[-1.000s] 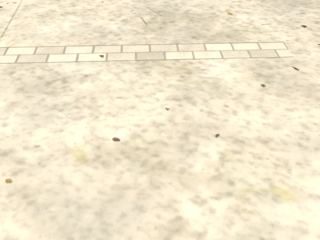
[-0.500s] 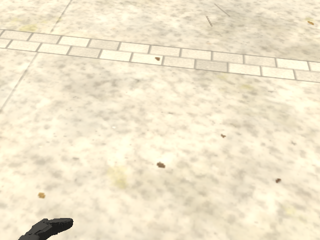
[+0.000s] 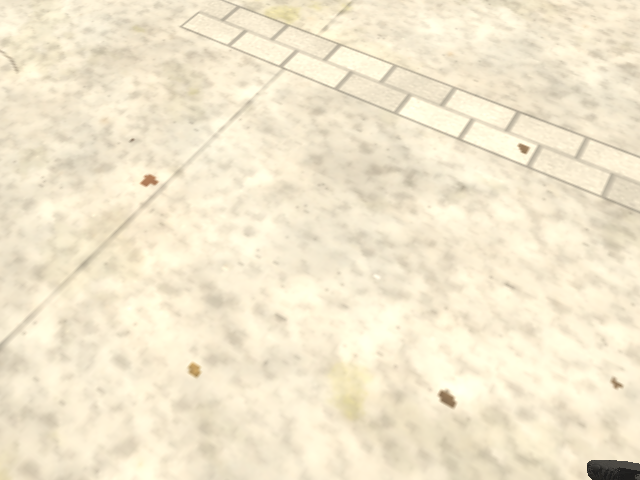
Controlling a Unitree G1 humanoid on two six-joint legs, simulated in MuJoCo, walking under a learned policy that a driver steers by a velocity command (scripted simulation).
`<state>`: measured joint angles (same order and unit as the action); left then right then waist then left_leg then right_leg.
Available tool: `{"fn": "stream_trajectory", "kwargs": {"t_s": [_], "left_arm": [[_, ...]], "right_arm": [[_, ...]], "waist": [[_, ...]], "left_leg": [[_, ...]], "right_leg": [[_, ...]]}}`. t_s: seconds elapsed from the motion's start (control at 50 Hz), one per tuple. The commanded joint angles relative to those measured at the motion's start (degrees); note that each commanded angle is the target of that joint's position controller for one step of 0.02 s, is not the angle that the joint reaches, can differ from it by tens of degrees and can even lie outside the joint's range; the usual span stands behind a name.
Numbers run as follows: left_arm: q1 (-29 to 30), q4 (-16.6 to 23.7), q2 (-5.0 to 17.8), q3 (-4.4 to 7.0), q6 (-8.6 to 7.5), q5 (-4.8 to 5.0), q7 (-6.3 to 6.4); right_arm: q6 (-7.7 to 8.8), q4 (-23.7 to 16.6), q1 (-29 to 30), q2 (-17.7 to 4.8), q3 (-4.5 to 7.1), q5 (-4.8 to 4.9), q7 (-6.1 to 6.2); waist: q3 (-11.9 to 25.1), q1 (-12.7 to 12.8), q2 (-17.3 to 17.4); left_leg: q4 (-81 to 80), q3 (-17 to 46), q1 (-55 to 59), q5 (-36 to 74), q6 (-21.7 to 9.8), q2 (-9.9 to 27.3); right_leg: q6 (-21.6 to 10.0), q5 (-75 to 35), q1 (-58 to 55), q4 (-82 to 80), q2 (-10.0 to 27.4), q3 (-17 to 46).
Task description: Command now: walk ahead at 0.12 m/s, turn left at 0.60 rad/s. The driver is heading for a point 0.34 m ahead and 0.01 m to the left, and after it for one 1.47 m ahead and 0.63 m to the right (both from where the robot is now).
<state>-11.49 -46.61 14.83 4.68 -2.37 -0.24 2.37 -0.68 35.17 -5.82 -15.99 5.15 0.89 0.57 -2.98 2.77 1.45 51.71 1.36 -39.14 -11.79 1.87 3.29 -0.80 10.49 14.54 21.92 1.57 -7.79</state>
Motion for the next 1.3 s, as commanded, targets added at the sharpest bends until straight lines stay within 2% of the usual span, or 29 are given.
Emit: {"fn": "stream_trajectory", "kwargs": {"t_s": [0.02, 0.1, 0.12, 0.14, 0.16, 0.18, 0.2, 0.22, 0.24, 0.28, 0.38, 0.48, 0.54, 0.56, 0.58, 0.6, 0.62, 0.7, 0.82, 0.86, 0.9, 0.94, 0.98, 1.0, 1.04, 1.14, 1.18, 1.26, 1.3], "left_arm": [[4.9, 4.7, 10.1, 2.35, -0.29, 0.99, 0.35], [3.6, 4.0, 10.6, 2.74, 0.3, 2.15, 0.23], [0.5, 3.1, 8.9, 2.45, 0.29, 1.66, -0.06], [0.5, 4.9, 6.3, 1.6, 0.1, -0.58, -0.47], [0.8, 7.9, 5.0, 0.42, -0.26, -1.58, -0.74], [3.8, 7.4, 7.5, 1.23, -0.2, -0.39, -1.04], [5.5, 7.7, 7.9, 1.34, 0.22, 0.57, -0.91], [5.2, 6.9, 7.2, 1.38, 0.77, 0.07, -0.22], [5.2, 7.1, 7.9, 1.7, 1.33, -0.59, 0.39], [4.3, 7.4, 7.5, 1.81, 1.85, -0.64, 0.48], [4.9, 7.6, 4.7, 0.48, 2.05, -0.25, 0.45], [5.5, 8.4, 4.8, 0.08, 1.95, 0.29, -0.7], [1.8, 7.5, 2.9, -0.32, 1.4, -0.25, -1.97], [0.9, 7.8, 4.9, -0.05, 1.23, -1.53, -2.15], [2.8, 8.5, 8.9, 0.66, 1.29, -2.35, -2.01], [4.7, 8.4, 7.0, 0.25, 1.21, -2.3, -2.01], [8.5, 9.7, 4.1, -0.7, 0.93, -1.88, -1.89], [4.3, 8.7, 4.4, -0.66, 0.48, -0.92, -1.22], [1.2, 9.5, 3.2, -0.82, 0.68, -0.6, -0.93], [-0.5, 9.2, 3.2, -0.71, 0.87, -0.4, -1.13], [-1.4, 9.6, 4.8, -0.21, 0.97, 0.3, -1.14], [1.0, 10.3, 4.3, -0.71, 0.63, 0.37, -1.15], [3.5, 11.1, 2.2, -1.45, 0.37, 0.14, -1.19], [2.5, 11.8, 2.7, -1.22, 0.29, 0.46, -1.33], [1.4, 12.3, 3.6, -0.64, 0.28, 0.73, -1.59], [3.1, 13.8, 4.1, 0.14, 2.3, 1.45, -2.71], [3.0, 13.7, 3.5, 0.02, 3.26, 1.86, -2.85], [-0.9, 12.8, 3.9, 0.36, 4.36, 1.65, -3.44], [-3.6, 12.3, 5.1, 1.22, 4.24, 0.77, -3.48]], "right_arm": [[-0.12, -4.5, -0.2, -2.9, 0.68, 0.05, -1.02], [-0.57, -5.3, -1.7, -3.6, 1.76, -0.16, -1.86], [-0.4, -4.4, -5.1, -6.0, 2.89, -0.42, -1.35], [-0.18, -5.0, -9.7, -12.7, 4.71, -1.1, -0.18], [0.07, -6.1, -9.5, -16.0, 4.68, -2.03, -0.08], [0.51, -6.0, -10.9, -12.2, 3.67, -2.19, -0.4], [1.01, -5.7, -8.0, -10.7, 2.97, -1.81, -0.37], [0.94, -5.9, -5.1, -9.5, 2.63, -0.88, -0.08], [0.53, -6.3, -2.6, -8.5, 2.26, -0.16, 0.15], [0.15, -7.0, -0.4, -8.5, 2.08, -0.99, 0.48], [0.24, -6.2, -1.3, -7.3, 1.72, -1.27, 1.44], [-0.42, -5.2, -2.2, -6.4, 0.89, -1.73, 0.99], [-0.63, -4.4, -2.2, -3.8, -0.35, -1.2, 0.84], [-0.39, -3.9, -4.5, -2.5, -0.61, -1.48, 0.89], [0.15, -3.8, -8.2, -1.6, -0.61, -1.89, 0.69], [0.59, -5.0, -5.3, -3.4, -0.15, -1.85, 0.58], [0.66, -4.8, -3.8, -4.6, 0.29, -1.94, 0.52], [-0.16, -4.3, -2.0, -1.3, -0.17, -2.14, 0.08], [1.13, -3.2, -2.9, -0.9, -0.1, -1.92, -0.03], [1.16, -2.6, -4.4, -0.7, -0.08, -1.75, 0.09], [1.75, -2.8, -5.4, -1.8, 0.28, -0.96, 0.12], [3.19, -3.1, -4.7, 0.4, -0.46, -1.09, 0.18], [4.03, -3.5, -5.6, -0.1, -0.39, -1.91, 0.34], [4.14, -4.1, -4.8, -2.4, 0.33, -2.04, 0.46], [3.46, -4.8, -5.9, -3.1, 0.67, -1.87, 0.87], [2.13, -4.5, -9.4, -6.8, 1.61, -1.44, 2.2], [1.55, -4.5, -6.1, -7.5, 1.88, -1.33, 2.44], [0.1, -4.4, 0.5, -7.0, 1.65, 0.16, 2.38], [-0.27, -3.1, -1.8, -4.8, 1.25, 0.24, 2.36]], "waist": [[9.8, -2.0, -8.6], [9.1, -3.2, -8.6], [10.4, -3.7, -4.9], [13.4, -4.5, 7.9], [17.8, -3.8, 18.3], [20.2, -6.8, 9.7], [16.9, -5.5, 6.8], [14.4, -3.8, 2.9], [12.8, -2.7, 3.2], [12.3, -1.0, 5.4], [13.5, -2.1, 6.0], [11.9, -3.7, 7.6], [10.3, -1.1, 6.3], [9.9, -2.1, 2.8], [8.7, -6.2, -7.9], [7.0, -5.8, -16.3], [5.5, -6.1, -14.4], [3.8, -4.2, -9.8], [3.5, -2.3, -0.6], [4.6, -1.9, -0.5], [1.5, -1.8, -2.1], [-0.6, -3.1, -4.9], [1.2, -4.2, -4.3], [2.4, -2.7, 1.6], [6.2, -2.8, 7.1], [9.5, -4.8, 7.3], [8.6, -3.8, 5.0], [9.0, -1.0, 7.2], [8.0, -0.4, 2.2]], "left_leg": [[-6.8, -1.3, 9.7, 2.7, -1.1, -0.1], [-22.5, -4.7, 17.3, 4.2, -4.6, -3.4], [-27.2, -3.1, 25.2, 11.7, -6.6, -4.1], [-26.2, 13.0, 38.6, 36.7, -11.4, 7.9], [-26.9, 30.3, 46.6, 42.7, -24.1, 19.1], [-28.7, 29.0, 43.9, 36.4, -24.1, 17.7], [-29.0, 23.9, 40.3, 30.6, -20.9, 14.6], [-29.3, 20.2, 36.0, 24.5, -17.5, 11.2], [-30.1, 18.5, 31.6, 20.4, -15.8, 9.3], [-31.1, 17.2, 25.2, 18.6, -15.3, 6.7], [-30.3, 17.3, 24.8, 14.0, -15.1, 5.8], [-29.5, 20.4, 22.7, 6.3, -14.9, 6.1], [-26.7, 19.0, 19.3, 2.3, -11.1, 2.9], [-23.1, 16.7, 16.5, -2.2, -7.8, 0.1], [-17.8, 9.0, 13.0, -9.4, -4.4, -6.0], [-17.3, 5.2, 16.8, -11.2, -2.4, -6.0], [-17.9, 5.2, 20.4, -7.2, -1.9, -4.4], [-21.2, 5.7, 25.7, 0.5, -2.8, -3.8], [-23.4, 7.9, 22.1, 0.5, -3.8, -2.6], [-22.6, 6.4, 21.3, -12.3, -4.1, -4.1], [-20.1, 4.3, 16.7, -21.7, -4.9, -5.3], [-16.8, 1.3, 18.8, -10.3, -4.0, -5.7], [-18.9, 3.6, 24.7, 2.7, -3.7, -3.4], [-19.2, 5.5, 25.4, 7.0, -4.8, -2.5], [-21.2, 11.2, 29.7, 13.2, -8.7, 2.2], [-24.9, 22.4, 35.9, 33.4, -18.4, 17.6], [-25.8, 17.2, 32.8, 30.1, -16.2, 16.2], [-23.5, 4.9, 24.8, 20.8, -10.9, 11.2], [-14.7, -1.1, 19.1, 4.5, -6.0, 7.1]], "right_leg": [[-9.3, -23.4, -4.4, -3.6, 15.1, 5.5], [-5.7, -18.8, -7.0, 4.6, 14.7, 3.5], [-3.1, -16.8, -4.1, 12.4, 11.4, 0.7], [1.5, -0.1, 10.0, 29.8, 6.3, -3.1], [4.3, 29.6, 26.6, 45.2, -0.8, 2.4], [4.2, 27.4, 28.1, 51.2, 0.1, 10.2], [3.4, 22.5, 28.9, 51.6, 0.9, 11.1], [3.5, 17.9, 28.4, 49.2, 2.0, 11.4], [3.9, 15.0, 26.7, 46.6, 2.3, 11.4], [4.2, 11.3, 21.9, 46.0, 0.7, 10.5], [4.8, 9.3, 18.4, 34.3, 0.5, 11.0], [3.6, 11.6, 10.5, 23.7, 0.0, 10.0], [1.3, 1.7, -1.0, 5.7, -1.1, 8.1], [-0.4, -3.5, -5.0, 3.7, 3.2, 12.1], [-4.6, -9.1, -4.8, 2.2, 10.6, 19.6], [-9.5, -4.2, 3.6, -2.8, 14.7, 26.0], [-8.4, 0.2, 5.6, -3.0, 12.6, 24.0], [-2.6, 11.1, 7.4, -1.4, 6.1, 17.0], [-1.6, 9.5, 3.5, 3.9, 2.3, 12.1], [-2.6, 18.8, 3.0, 3.8, 1.5, 11.7], [-5.3, 29.0, 4.1, 1.6, 3.1, 15.0], [-7.0, 22.0, 6.4, -0.3, 5.8, 19.6], [-5.3, 8.5, 8.4, 4.8, 3.4, 17.1], [-3.2, 5.0, 8.1, 9.1, -0.4, 12.8], [-0.2, 2.8, 9.9, 17.5, -3.1, 10.1], [1.8, 26.5, 20.3, 35.9, -1.2, 9.8], [1.9, 23.8, 18.8, 34.8, 0.6, 9.2], [0.5, 9.0, 5.9, 21.0, -1.4, 3.9], [-2.1, -0.9, -2.2, 8.9, -3.7, 5.1]]}}
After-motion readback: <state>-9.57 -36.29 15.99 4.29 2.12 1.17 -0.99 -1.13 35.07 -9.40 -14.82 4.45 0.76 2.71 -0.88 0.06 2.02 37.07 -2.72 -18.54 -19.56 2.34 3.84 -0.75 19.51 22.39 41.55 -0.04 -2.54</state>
